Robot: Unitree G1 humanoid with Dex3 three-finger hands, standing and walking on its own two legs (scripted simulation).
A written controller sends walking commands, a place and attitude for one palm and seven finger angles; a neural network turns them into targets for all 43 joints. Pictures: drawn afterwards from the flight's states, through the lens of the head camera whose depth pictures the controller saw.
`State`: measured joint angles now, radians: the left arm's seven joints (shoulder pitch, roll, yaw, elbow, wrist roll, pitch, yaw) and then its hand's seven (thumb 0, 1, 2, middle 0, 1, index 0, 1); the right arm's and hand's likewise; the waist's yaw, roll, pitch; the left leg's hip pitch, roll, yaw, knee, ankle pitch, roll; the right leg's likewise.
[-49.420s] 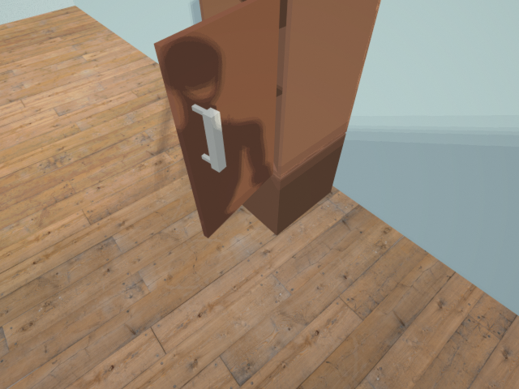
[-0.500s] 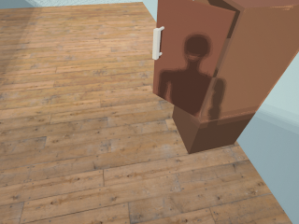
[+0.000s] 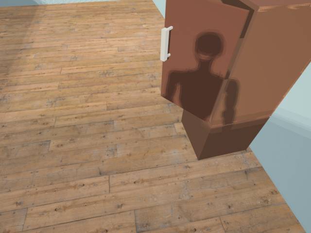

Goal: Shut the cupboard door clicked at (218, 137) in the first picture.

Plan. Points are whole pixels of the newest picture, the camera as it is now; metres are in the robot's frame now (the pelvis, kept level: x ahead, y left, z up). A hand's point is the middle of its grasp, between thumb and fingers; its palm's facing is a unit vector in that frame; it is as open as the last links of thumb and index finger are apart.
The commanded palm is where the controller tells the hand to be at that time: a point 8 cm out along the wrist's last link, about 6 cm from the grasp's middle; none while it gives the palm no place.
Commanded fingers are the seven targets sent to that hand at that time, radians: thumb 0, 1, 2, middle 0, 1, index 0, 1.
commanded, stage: walk to a spot facing it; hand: left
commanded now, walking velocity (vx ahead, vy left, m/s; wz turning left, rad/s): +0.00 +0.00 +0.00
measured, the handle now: (167, 43) +0.91 +0.00 +0.03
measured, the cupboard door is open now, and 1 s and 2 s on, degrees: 37 37 37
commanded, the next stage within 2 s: none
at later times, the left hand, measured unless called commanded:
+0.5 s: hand out of the picture +0.03 +0.23 -0.19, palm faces +0.24 -0.94 -0.24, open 7.4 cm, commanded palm none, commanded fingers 0.00 0.90 0.90 -0.20 -0.30 -0.20 -0.30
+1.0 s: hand out of the picture -0.06 +0.17 -0.17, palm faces +0.55 -0.78 -0.28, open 7.4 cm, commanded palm none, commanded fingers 0.00 0.90 0.90 -0.20 -0.30 -0.20 -0.30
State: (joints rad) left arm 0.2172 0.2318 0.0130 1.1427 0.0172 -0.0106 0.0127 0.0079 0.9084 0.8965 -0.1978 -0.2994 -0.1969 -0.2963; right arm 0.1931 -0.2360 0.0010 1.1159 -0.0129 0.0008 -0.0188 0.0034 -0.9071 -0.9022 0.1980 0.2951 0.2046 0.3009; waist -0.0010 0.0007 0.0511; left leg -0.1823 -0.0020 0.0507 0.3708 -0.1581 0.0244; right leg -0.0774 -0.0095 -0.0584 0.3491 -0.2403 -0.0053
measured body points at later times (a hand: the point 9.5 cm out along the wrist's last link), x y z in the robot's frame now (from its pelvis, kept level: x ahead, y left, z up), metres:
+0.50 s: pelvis -0.01 +0.01 -0.02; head +0.05 +0.04 +0.43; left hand +0.01 +0.28 -0.17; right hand +0.08 -0.22 -0.16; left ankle +0.02 +0.10 -0.75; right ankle -0.02 -0.14 -0.68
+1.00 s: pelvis +0.01 -0.04 -0.01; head +0.06 -0.01 +0.43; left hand -0.09 +0.21 -0.15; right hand +0.23 -0.21 -0.15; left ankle -0.07 +0.07 -0.71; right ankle +0.05 -0.16 -0.75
